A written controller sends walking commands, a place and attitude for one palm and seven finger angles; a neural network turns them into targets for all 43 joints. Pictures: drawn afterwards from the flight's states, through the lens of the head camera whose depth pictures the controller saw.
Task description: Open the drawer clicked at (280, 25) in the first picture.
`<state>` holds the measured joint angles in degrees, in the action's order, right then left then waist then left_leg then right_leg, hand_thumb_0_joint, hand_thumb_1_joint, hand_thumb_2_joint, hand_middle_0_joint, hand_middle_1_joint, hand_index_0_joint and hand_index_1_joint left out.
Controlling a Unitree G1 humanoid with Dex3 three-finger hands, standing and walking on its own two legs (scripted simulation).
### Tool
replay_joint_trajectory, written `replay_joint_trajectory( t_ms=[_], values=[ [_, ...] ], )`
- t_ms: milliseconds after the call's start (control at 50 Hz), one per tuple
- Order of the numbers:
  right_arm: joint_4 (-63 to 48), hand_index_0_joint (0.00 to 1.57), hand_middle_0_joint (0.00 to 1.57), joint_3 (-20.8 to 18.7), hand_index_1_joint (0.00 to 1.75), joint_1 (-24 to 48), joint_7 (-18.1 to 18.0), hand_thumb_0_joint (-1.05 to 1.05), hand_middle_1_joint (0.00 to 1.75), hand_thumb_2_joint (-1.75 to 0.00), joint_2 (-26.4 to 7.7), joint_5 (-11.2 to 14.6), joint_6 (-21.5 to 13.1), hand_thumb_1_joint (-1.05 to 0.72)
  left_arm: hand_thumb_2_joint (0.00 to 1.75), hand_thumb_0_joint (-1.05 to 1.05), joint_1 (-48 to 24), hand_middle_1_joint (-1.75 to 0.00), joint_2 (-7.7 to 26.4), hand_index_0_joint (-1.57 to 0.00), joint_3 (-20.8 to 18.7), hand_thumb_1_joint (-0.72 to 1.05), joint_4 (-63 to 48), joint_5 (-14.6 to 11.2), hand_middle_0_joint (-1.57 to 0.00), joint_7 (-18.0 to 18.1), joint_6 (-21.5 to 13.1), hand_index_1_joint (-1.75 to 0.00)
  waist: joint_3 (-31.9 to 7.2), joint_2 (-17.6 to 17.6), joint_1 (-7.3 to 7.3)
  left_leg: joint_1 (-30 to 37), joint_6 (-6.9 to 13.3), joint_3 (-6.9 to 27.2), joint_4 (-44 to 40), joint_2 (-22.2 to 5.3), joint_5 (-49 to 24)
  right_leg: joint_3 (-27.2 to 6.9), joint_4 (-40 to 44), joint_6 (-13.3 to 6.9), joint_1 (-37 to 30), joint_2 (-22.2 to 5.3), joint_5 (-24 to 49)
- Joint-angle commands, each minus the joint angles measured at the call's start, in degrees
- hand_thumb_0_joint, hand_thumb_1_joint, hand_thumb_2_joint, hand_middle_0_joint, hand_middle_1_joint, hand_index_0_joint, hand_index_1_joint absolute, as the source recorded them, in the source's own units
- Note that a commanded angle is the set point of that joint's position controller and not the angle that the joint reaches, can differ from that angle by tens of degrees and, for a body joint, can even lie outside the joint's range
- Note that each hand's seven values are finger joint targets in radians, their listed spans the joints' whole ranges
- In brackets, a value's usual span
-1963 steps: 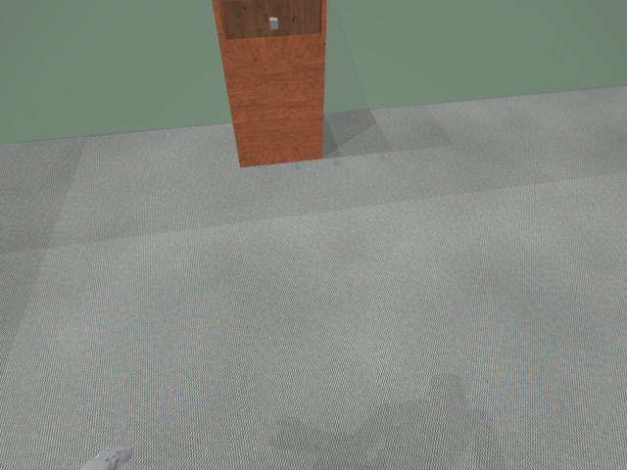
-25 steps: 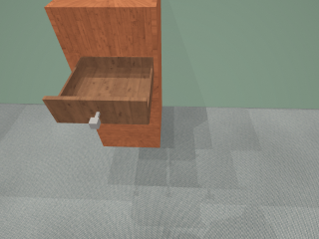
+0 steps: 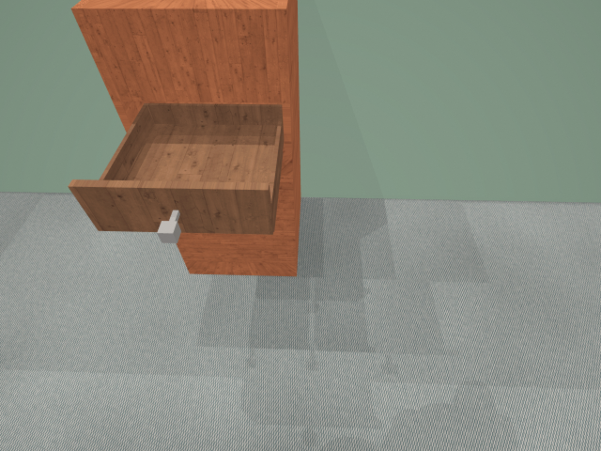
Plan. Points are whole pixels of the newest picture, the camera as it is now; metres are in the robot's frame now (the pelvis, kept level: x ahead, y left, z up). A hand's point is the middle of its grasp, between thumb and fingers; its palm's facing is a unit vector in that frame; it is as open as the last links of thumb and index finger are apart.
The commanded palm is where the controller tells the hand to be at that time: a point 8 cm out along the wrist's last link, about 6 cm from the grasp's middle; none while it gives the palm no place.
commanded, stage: look to check the result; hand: left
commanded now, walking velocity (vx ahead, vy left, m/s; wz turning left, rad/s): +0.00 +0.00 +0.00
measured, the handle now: (171, 225) +0.52 +0.29 -0.07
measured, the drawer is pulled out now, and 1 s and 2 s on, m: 0.30 0.30 0.30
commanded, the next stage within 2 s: stand and wait in 0.26 s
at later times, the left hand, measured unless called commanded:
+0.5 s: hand out of the picture +0.00 +0.16 -0.17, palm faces +0.05 -0.98 -0.20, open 7.3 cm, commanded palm none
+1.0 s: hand out of the picture +0.01 +0.16 -0.17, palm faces +0.04 -0.98 -0.21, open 7.3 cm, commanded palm none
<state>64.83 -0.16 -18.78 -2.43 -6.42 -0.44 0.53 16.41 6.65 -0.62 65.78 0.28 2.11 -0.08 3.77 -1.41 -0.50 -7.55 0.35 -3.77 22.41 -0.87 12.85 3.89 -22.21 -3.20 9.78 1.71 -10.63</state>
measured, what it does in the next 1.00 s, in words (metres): stands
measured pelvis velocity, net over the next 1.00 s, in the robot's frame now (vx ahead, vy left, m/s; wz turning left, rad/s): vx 0.01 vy -0.01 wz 0.00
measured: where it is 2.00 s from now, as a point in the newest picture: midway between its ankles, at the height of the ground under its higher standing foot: outside the picture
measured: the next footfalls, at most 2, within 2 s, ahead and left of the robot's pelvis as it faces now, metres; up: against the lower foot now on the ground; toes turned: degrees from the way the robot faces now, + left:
none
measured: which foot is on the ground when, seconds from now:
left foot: down 0.00-1.00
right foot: down 0.00-1.00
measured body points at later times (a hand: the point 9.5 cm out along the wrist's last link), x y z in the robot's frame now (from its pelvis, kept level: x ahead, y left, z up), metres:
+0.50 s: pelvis +0.01 -0.01 +0.00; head +0.03 -0.02 +0.45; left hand +0.00 +0.21 -0.16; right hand -0.02 -0.21 -0.17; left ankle -0.01 +0.11 -0.74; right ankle +0.02 -0.08 -0.74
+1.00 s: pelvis +0.01 -0.01 +0.00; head +0.03 -0.03 +0.45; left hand +0.01 +0.21 -0.15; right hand -0.01 -0.22 -0.17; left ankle -0.01 +0.11 -0.74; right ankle +0.02 -0.08 -0.74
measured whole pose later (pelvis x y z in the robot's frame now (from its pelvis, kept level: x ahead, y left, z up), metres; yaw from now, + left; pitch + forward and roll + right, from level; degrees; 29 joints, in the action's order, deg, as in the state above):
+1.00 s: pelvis +0.01 -0.01 +0.00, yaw +0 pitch -2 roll +0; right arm 64.9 -0.4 -17.4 -2.5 -7.3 -0.5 0.6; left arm 14.9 7.5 -0.9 65.4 0.2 2.2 -0.5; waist 3.8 -1.7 -0.6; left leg -5.9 -0.8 -3.5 21.1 -2.0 13.2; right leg 4.1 -20.4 -4.1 7.9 3.0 -10.8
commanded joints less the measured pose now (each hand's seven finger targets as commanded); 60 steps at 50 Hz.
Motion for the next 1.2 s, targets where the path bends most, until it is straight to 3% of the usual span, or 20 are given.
replay_joint_trajectory(
  t_ms=[0, 200, 380, 440, 520, 660, 760, 840, 1000, 1100, 1180],
  values=[
    [-0.8, 0.2, 0.2, -0.6, 0.3, -5.3, -0.2, 0.0, 0.3, -0.9, -4.3, -0.2, -0.5, -0.9, 0.9, 0.0, 4.0, -0.3, 6.3, -0.2, -0.9, 0.9, -1.1, 0.2, -0.2, 0.4, -0.8, -0.3, 2.1, 0.8, -0.08, -2.1, 1.7, 5.1, -4.3, -4.8, -3.1, -7.5, 5.7, -0.3, 1.4, -6.9, 1.2],
    [-0.9, 0.2, 0.2, -0.8, 0.3, -4.7, -0.1, 0.0, 0.3, -0.9, -4.4, -0.1, -0.4, -0.9, 0.9, 0.0, 3.7, -0.3, 6.6, -0.2, -1.0, 0.9, -1.4, 0.2, -0.2, 0.4, -0.9, -0.3, 2.4, 1.3, -0.03, -2.0, 1.4, 4.7, -4.1, -4.7, -2.6, -7.7, 6.5, -0.1, 1.5, -7.0, 0.5],
    [-0.8, 0.2, 0.2, -0.9, 0.3, -4.3, -0.2, 0.0, 0.3, -0.9, -4.5, -0.1, -0.4, -0.9, 0.9, 0.0, 3.5, -0.3, 6.9, -0.2, -1.2, 0.9, -1.4, 0.2, -0.2, 0.4, -1.0, -0.3, 1.9, 1.4, -0.03, -1.5, 1.3, 4.5, -4.1, -4.8, -3.7, -7.8, 6.5, 0.0, 0.3, -7.2, 3.5],
    [-0.8, 0.2, 0.2, -1.0, 0.3, -4.5, -0.3, 0.0, 0.3, -0.9, -4.7, -0.1, -0.5, -0.9, 0.9, 0.0, 3.4, -0.3, 7.0, -0.2, -1.2, 0.9, -1.5, 0.1, -0.2, 0.5, -1.1, -0.3, 0.7, 1.6, -0.09, -0.8, 1.2, 4.4, -3.7, -5.0, -5.3, -7.3, 5.8, 0.1, -0.9, -7.4, 7.5],
    [-0.8, 0.2, 0.2, -1.0, 0.3, -4.1, -0.3, 0.0, 0.3, -0.9, -4.7, -0.1, -0.4, -0.9, 0.9, 0.0, 3.5, -0.3, 7.0, -0.2, -1.2, 0.9, -1.4, 0.2, -0.2, 0.5, -1.1, -0.3, 1.6, 0.0, -0.04, -0.6, 1.1, 4.3, -3.8, -5.0, -4.8, -7.6, 6.3, 0.0, 0.2, -7.1, 5.9],
    [-0.7, 0.2, 0.2, -0.9, 0.3, -4.3, -0.3, 0.0, 0.3, -0.9, -5.2, -0.1, -0.5, -0.9, 0.9, 0.0, 2.8, -0.3, 7.3, -0.2, -1.2, 0.9, -1.4, 0.1, -0.2, 0.5, -1.1, -0.3, 0.7, 0.8, -0.11, -0.3, 1.1, 4.5, -4.3, -5.2, -5.7, -7.4, 5.9, -0.1, -1.1, -7.2, 7.3],
    [-0.7, 0.2, 0.2, -1.0, 0.3, -4.1, -0.2, 0.0, 0.3, -0.9, -5.3, -0.1, -0.3, -0.9, 0.9, 0.0, 2.5, -0.3, 7.6, -0.2, -1.2, 0.9, -1.5, 0.1, -0.2, 0.5, -1.1, -0.3, 2.1, 1.5, -0.14, -0.8, 1.0, 4.4, -4.5, -5.1, -4.3, -7.6, 6.7, 0.2, -0.4, -7.2, 5.6],
    [-0.7, 0.2, 0.2, -1.1, 0.3, -4.1, -0.2, 0.0, 0.3, -0.9, -5.3, -0.1, -0.4, -0.9, 0.9, 0.0, 2.8, -0.3, 7.8, -0.2, -1.3, 0.9, -1.5, 0.1, -0.2, 0.5, -1.2, -0.3, 0.5, 1.8, -0.18, 0.1, 1.0, 4.2, -4.2, -5.1, -4.8, -7.7, 6.7, 0.3, -1.1, -7.3, 6.6],
    [-0.6, 0.2, 0.2, -1.0, 0.3, -3.8, -0.2, 0.0, 0.3, -0.9, -5.4, -0.2, -0.2, -0.9, 0.9, 0.0, 2.4, -0.3, 7.6, -0.2, -1.2, 0.9, -1.4, 0.1, -0.2, 0.4, -1.0, -0.3, 3.2, 0.5, -0.01, -1.0, 0.9, 4.3, -4.8, -5.0, -3.2, -8.1, 7.6, 0.1, 0.6, -7.2, 2.3],
    [-0.6, 0.2, 0.2, -0.9, 0.3, -4.1, -0.1, 0.0, 0.3, -0.9, -5.4, -0.2, -0.3, -0.9, 0.9, 0.0, 2.3, -0.3, 7.7, -0.2, -1.3, 0.9, -1.5, 0.1, -0.2, 0.3, -0.9, -0.3, 2.7, 0.7, 0.03, -1.1, 1.0, 4.4, -4.7, -4.9, -3.0, -8.2, 7.8, 0.2, 0.3, -7.1, 0.8],
    [-0.7, 0.2, 0.2, -1.0, 0.3, -4.2, -0.2, 0.0, 0.3, -0.9, -5.6, -0.2, -0.4, -0.9, 0.9, 0.0, 2.3, -0.3, 7.8, -0.2, -1.3, 0.9, -1.6, 0.0, -0.2, 0.4, -1.1, -0.3, 1.2, 1.1, -0.08, -0.6, 1.0, 4.5, -4.5, -5.0, -4.7, -7.9, 7.1, 0.2, -0.9, -7.2, 4.1]
  ],
)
